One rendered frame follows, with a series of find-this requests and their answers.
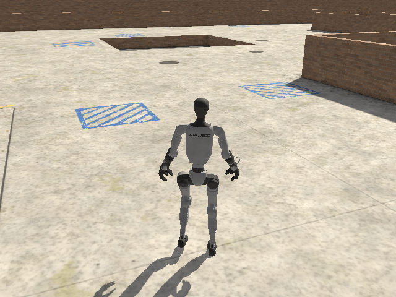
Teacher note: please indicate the left robot hand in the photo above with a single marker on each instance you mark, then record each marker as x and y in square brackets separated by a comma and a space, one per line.
[166, 172]

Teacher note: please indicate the right robot upper arm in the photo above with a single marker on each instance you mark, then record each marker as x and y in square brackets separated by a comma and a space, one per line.
[218, 131]

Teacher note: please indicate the right robot hand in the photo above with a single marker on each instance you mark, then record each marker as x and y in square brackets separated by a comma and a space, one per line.
[236, 172]

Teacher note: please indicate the robot left thigh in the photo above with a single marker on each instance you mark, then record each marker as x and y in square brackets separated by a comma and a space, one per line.
[184, 186]

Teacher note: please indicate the right robot forearm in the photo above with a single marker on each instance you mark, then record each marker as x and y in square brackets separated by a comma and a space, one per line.
[231, 162]

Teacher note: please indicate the robot left foot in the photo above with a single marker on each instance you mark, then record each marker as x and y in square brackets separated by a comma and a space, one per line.
[182, 242]

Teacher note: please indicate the left robot upper arm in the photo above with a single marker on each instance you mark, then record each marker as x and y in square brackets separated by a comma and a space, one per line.
[180, 129]

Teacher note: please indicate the left robot forearm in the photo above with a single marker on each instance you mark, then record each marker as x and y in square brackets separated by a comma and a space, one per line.
[167, 161]

